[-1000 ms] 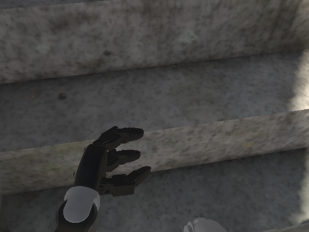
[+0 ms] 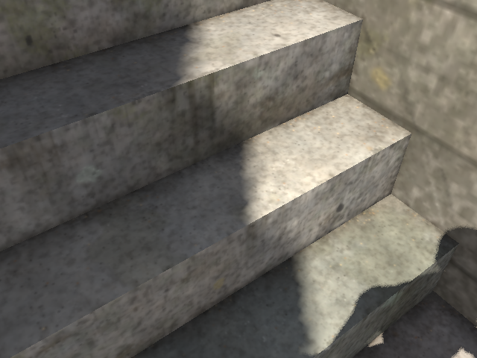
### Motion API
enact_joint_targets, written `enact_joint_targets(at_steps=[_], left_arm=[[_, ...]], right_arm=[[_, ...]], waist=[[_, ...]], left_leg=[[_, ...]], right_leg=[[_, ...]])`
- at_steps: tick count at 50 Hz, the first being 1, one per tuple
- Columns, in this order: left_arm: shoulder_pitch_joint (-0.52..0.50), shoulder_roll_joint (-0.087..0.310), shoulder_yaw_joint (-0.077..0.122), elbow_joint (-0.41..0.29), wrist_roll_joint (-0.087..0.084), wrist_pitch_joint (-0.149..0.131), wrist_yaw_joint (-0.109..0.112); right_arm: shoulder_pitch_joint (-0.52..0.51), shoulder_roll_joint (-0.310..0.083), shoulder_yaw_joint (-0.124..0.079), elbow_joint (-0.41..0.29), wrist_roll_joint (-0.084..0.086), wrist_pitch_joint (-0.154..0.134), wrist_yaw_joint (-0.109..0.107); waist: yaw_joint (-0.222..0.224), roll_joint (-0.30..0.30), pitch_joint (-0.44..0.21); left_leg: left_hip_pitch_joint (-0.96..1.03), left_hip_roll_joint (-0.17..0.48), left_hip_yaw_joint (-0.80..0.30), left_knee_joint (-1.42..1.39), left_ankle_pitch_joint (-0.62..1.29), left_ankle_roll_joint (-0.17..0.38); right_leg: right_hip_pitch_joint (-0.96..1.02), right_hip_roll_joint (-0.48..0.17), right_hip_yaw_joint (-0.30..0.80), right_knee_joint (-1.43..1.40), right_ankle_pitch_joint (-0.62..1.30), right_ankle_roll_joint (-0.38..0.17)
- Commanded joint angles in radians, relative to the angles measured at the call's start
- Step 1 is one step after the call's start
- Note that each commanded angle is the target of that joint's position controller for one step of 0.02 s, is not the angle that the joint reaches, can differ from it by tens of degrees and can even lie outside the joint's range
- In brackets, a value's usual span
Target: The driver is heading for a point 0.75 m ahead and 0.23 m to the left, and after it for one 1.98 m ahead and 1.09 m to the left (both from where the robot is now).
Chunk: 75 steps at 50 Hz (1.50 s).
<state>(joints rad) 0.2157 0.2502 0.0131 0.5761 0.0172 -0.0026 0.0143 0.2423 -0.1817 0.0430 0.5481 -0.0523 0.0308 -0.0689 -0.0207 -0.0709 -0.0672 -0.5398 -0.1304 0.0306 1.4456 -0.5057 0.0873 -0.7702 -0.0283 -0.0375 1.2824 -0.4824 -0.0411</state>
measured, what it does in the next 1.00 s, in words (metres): goes down: left foot 0.22 m lower, then right foot 0.22 m higher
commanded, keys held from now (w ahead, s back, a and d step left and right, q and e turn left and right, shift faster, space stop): w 0.74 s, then w+q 0.26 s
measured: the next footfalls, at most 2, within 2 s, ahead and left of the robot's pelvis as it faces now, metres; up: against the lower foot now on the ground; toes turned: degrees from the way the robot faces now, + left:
left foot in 0.38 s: -0.12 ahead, +0.08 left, -0.22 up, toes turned +3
right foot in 0.38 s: +0.06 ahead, -0.12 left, +0.00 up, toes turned +2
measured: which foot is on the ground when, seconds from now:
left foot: down 0.00-0.08, up 0.10-0.36, down 0.38-0.72, up 0.74-1.00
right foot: down 0.00-0.30, up 0.32-0.36, down 0.38-0.44, up 0.46-0.70, down 0.72-1.00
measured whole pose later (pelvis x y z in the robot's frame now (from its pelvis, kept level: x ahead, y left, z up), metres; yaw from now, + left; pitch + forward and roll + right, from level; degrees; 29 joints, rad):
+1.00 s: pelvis +0.06 -0.16 -0.11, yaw +6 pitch +0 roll +2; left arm 0.44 0.11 -0.05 1.02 0.09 -0.04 0.00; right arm 0.11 -0.03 0.10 0.60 0.04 -0.03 0.03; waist -0.01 0.03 -0.05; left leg -1.34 -0.06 -0.05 2.39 0.02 0.12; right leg -0.18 -0.07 -0.16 0.52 -0.33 -0.04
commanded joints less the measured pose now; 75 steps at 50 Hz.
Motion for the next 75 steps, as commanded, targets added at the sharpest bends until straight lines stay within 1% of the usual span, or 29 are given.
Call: enact_joint_targets(at_steps=[1, 5, 12, 14, 16, 17, 18, 20, 22, 23, 24, 26, 30, 33, 35, 36, 37, 38, 40, 43, 48, 52, 54, 57, 59, 60, 61, 65, 75], left_arm=[[-0.171, -0.015, -0.042, -0.154, -0.015, -0.033, 0.000], [0.130, 0.047, -0.020, -0.066, 0.046, -0.046, 0.038], [-0.449, 0.007, -0.058, -0.212, 0.039, -0.096, 0.027], [-0.640, -0.078, -0.085, -0.281, -0.020, -0.104, 0.003], [-0.371, -0.147, -0.104, -0.238, -0.060, -0.054, -0.003], [-0.145, -0.163, -0.111, -0.199, -0.062, -0.036, 0.006], [-0.175, -0.199, -0.111, -0.263, -0.030, -0.051, 0.004], [-0.211, -0.239, -0.129, -0.305, -0.028, -0.110, -0.047], [-0.092, -0.048, -0.090, -0.335, -0.165, -0.015, -0.016], [-0.324, 0.128, -0.019, -0.352, -0.125, 0.021, 0.022], [-0.419, 0.158, 0.030, -0.316, -0.108, 0.038, 0.049], [-0.391, 0.076, 0.022, -0.253, -0.063, 0.043, 0.046], [-0.424, -0.093, -0.034, -0.101, -0.092, -0.021, -0.040], [-0.240, -0.051, 0.003, -0.038, -0.108, -0.055, -0.051], [0.129, 0.084, 0.073, 0.040, -0.074, -0.053, -0.056], [0.270, 0.145, 0.084, 0.114, -0.070, -0.038, -0.070], [0.399, 0.297, 0.115, 0.164, -0.017, -0.027, -0.054], [0.331, 0.212, 0.097, 0.153, 0.038, -0.045, -0.039], [0.155, 0.112, 0.055, 0.162, 0.045, -0.047, -0.039], [0.146, -0.033, -0.013, 0.272, 0.062, -0.068, -0.043], [-0.005, -0.070, -0.060, 0.316, 0.095, -0.057, -0.023], [0.127, 0.069, -0.051, 0.389, 0.007, -0.082, 0.028], [0.169, 0.130, -0.021, 0.426, -0.061, -0.049, 0.045], [0.155, 0.251, 0.030, 0.361, -0.038, -0.036, 0.061], [-0.009, 0.267, 0.060, 0.240, -0.053, -0.032, 0.040], [-0.115, 0.133, 0.028, 0.106, -0.035, -0.034, 0.019], [-0.293, 0.024, -0.005, 0.024, -0.037, -0.076, -0.024], [-0.107, -0.128, -0.067, -0.047, 0.038, -0.108, -0.094], [-0.386, -0.114, -0.119, -0.136, 0.022, -0.109, -0.058]], right_arm=[[0.096, -0.060, -0.028, -0.038, 0.016, 0.002, -0.023], [0.042, -0.100, -0.043, -0.051, 0.023, 0.018, -0.008], [0.747, -0.109, -0.049, 0.213, -0.016, 0.070, 0.020], [0.832, -0.036, -0.020, 0.302, -0.032, 0.066, 0.021], [0.435, 0.127, 0.025, 0.319, 0.006, -0.017, 0.081], [0.214, 0.130, 0.035, 0.286, 0.029, -0.049, 0.107], [0.302, 0.049, 0.021, 0.334, 0.031, -0.066, 0.118], [0.423, -0.120, -0.040, 0.355, 0.035, -0.057, 0.080], [0.065, -0.484, -0.168, 0.177, 0.053, -0.078, -0.006], [0.143, -0.379, -0.142, 0.134, -0.008, -0.074, -0.026], [0.174, -0.299, -0.109, 0.117, -0.040, -0.083, -0.018], [0.215, -0.258, -0.091, 0.096, 0.005, -0.074, -0.017], [0.270, -0.151, -0.071, 0.119, 0.001, -0.030, -0.021], [0.298, -0.178, -0.084, 0.143, 0.022, -0.003, 0.005], [0.181, -0.187, -0.077, 0.151, 0.012, -0.031, 0.001], [0.090, -0.092, -0.057, 0.103, 0.010, -0.072, 0.013], [0.219, 0.031, -0.018, 0.097, 0.028, -0.101, 0.048], [0.227, 0.052, -0.016, 0.118, 0.071, -0.138, 0.071], [0.028, 0.032, -0.028, 0.061, 0.086, -0.135, 0.074], [-0.134, 0.102, 0.007, -0.041, 0.094, -0.145, 0.107], [-0.242, 0.121, 0.051, -0.087, 0.084, -0.079, 0.103], [-0.342, 0.144, 0.089, -0.078, 0.086, -0.053, 0.074], [-0.275, 0.118, 0.081, -0.044, 0.057, -0.059, 0.078], [-0.127, 0.033, 0.035, 0.049, 0.040, -0.019, 0.095], [0.076, -0.056, -0.016, 0.092, 0.004, -0.002, 0.080], [0.073, -0.136, -0.052, 0.149, -0.004, 0.004, 0.058], [0.045, -0.102, -0.034, 0.141, -0.037, -0.018, 0.040], [0.012, 0.070, -0.009, 0.173, 0.030, -0.086, 0.053], [0.177, -0.007, -0.038, 0.147, 0.021, -0.068, 0.025]], waist=[[-0.034, 0.266, 0.103], [0.102, -0.201, -0.185], [-0.334, 0.032, -0.016], [-0.369, 0.060, 0.152], [-0.085, 0.235, 0.265], [0.076, 0.159, 0.202], [0.123, 0.050, 0.000], [0.107, 0.039, -0.016], [0.185, 0.237, 0.003], [-0.025, 0.013, 0.037], [-0.084, -0.087, 0.120], [-0.128, -0.021, 0.212], [-0.177, 0.150, 0.192], [-0.091, 0.266, 0.182], [0.141, 0.377, 0.037], [0.168, 0.153, -0.040], [0.106, -0.302, -0.201], [0.089, -0.161, -0.261], [0.047, -0.002, -0.107], [0.027, -0.029, -0.009], [-0.079, -0.070, 0.173], [-0.035, -0.086, 0.067], [-0.094, -0.050, -0.071], [-0.078, -0.152, -0.175], [-0.193, 0.022, -0.239], [-0.149, 0.398, -0.121], [-0.113, 0.377, -0.059], [0.094, -0.046, 0.156], [-0.020, 0.121, 0.054]], left_leg=[[-0.072, 0.165, -0.295, -0.679, 0.431, 0.059], [-0.055, -0.006, -0.067, -0.009, -0.002, -0.082], [0.351, -0.008, 0.121, 0.073, 0.260, -0.025], [0.334, 0.089, 0.085, -0.703, 0.357, 0.080], [0.281, 0.165, -0.001, -1.165, 0.488, 0.110], [0.187, 0.168, 0.003, -1.220, 0.456, 0.119], [0.260, 0.253, -0.122, -1.035, 0.611, 0.139], [0.462, 0.439, -0.397, -0.969, 0.743, 0.162], [0.330, 0.868, -1.031, -1.330, -0.483, 0.253], [0.342, 0.726, -1.042, -1.303, -0.576, 0.293], [0.316, 0.641, -0.935, -1.276, -0.430, 0.287], [0.332, 0.529, -0.716, -1.284, -0.285, 0.278], [0.280, 0.339, -0.200, -1.312, 0.206, 0.174], [0.592, 0.353, -0.136, -1.211, 0.559, 0.149], [0.516, 0.287, -0.012, -0.797, 0.746, 0.085], [0.234, 0.243, -0.011, -0.519, 0.374, 0.083], [-0.131, 0.119, -0.056, -0.193, 0.099, 0.031], [-0.198, 0.075, -0.246, 0.209, 0.133, -0.036], [-0.462, 0.117, -0.182, 0.730, 0.249, -0.057], [-0.766, 0.094, -0.197, 1.239, 0.322, 0.023], [-0.746, 0.096, -0.093, 0.875, 0.549, 0.040], [-0.494, 0.166, 0.125, 0.542, 0.406, 0.035], [-0.310, 0.098, 0.134, 0.288, 0.047, 0.089], [-0.188, -0.011, 0.212, -0.081, -0.384, 0.078], [0.174, 0.047, -0.062, -0.494, -0.051, 0.111], [0.257, 0.177, -0.460, -0.701, -0.110, 0.217], [0.091, 0.211, -0.723, -0.910, -0.142, 0.251], [-0.087, 0.182, -0.495, -0.736, -0.058, 0.141], [0.033, 0.210, -0.533, -0.969, 0.189, 0.189]], right_leg=[[0.133, -0.010, 0.082, -0.236, -0.080, 0.020], [0.448, -0.211, 0.388, -0.488, 0.331, -0.080], [-0.262, -0.081, 0.057, -0.344, 0.057, 0.094], [-0.333, -0.072, -0.025, -0.223, -0.024, 0.115], [-0.412, 0.024, -0.103, 0.318, -0.212, 0.053], [-0.299, 0.010, -0.012, 0.464, -0.134, 0.026], [-0.263, 0.007, 0.041, 0.666, -0.096, 0.019], [-0.639, -0.045, 0.316, 0.960, -0.065, 0.026], [-0.625, -0.357, 0.528, 0.621, 0.166, 0.091], [-0.667, -0.226, 0.410, 0.618, 0.255, 0.151], [-0.607, -0.173, 0.342, 0.541, 0.382, 0.194], [-0.509, -0.160, 0.157, 0.356, 0.415, 0.221], [0.130, -0.065, -0.149, -0.362, 0.345, 0.178], [0.210, 0.071, -0.192, -0.747, 0.202, 0.127], [0.563, -0.026, 0.021, -0.907, 0.314, 0.066], [0.788, -0.101, 0.162, -0.790, 0.605, 0.106], [1.062, -0.279, 0.585, -0.839, 0.494, -0.005], [1.004, -0.364, 0.817, -1.012, 0.297, -0.050], [0.852, -0.364, 0.531, -0.935, 0.255, -0.080], [0.732, -0.311, 0.281, -0.878, 0.449, -0.060], [0.215, -0.211, -0.104, -1.052, 0.373, 0.083], [0.314, -0.247, -0.168, -1.293, 0.707, -0.013], [0.587, -0.230, -0.260, -1.113, 1.754, -0.010], [0.926, -0.395, -0.156, -0.829, 2.520, -0.122], [0.790, -0.347, -0.114, -0.550, 1.975, -0.119], [0.283, -0.092, -0.151, -0.174, 0.909, -0.062], [0.121, 0.042, 0.074, 0.354, 0.418, -0.029], [-0.192, 0.009, 0.143, 0.661, 0.448, -0.032], [-0.220, 0.008, -0.008, 0.254, 0.465, 0.059]])
Velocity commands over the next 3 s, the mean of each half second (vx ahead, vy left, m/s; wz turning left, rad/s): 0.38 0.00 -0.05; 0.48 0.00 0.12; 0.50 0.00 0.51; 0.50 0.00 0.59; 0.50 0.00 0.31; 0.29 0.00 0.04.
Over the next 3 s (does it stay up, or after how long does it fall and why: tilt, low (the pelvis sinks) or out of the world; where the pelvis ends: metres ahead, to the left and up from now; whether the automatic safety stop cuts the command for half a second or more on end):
stays up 0.66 0.19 0.55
